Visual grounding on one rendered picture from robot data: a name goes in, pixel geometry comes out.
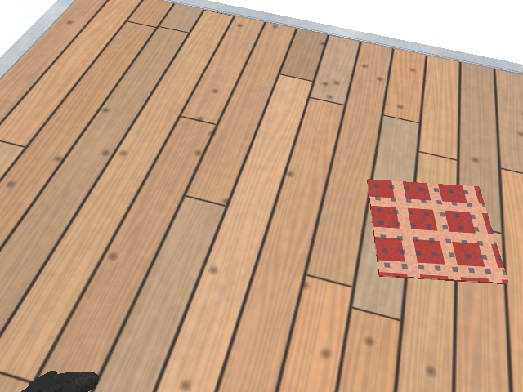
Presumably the robot left hand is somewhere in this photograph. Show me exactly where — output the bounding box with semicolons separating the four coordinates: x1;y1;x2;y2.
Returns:
21;371;99;392

